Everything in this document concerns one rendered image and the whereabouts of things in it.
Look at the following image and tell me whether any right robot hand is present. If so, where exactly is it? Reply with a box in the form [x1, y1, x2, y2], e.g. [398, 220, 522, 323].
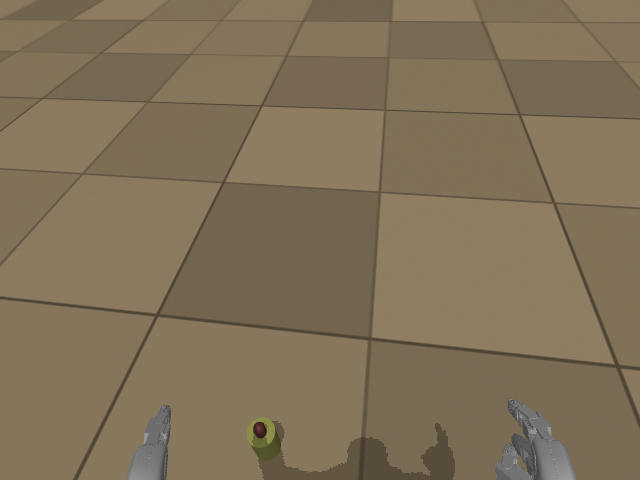
[495, 399, 577, 480]

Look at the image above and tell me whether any left robot hand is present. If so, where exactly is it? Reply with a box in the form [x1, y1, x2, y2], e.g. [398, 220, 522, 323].
[126, 405, 171, 480]

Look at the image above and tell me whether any bottle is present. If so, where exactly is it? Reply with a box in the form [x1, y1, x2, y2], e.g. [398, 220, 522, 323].
[247, 417, 281, 461]

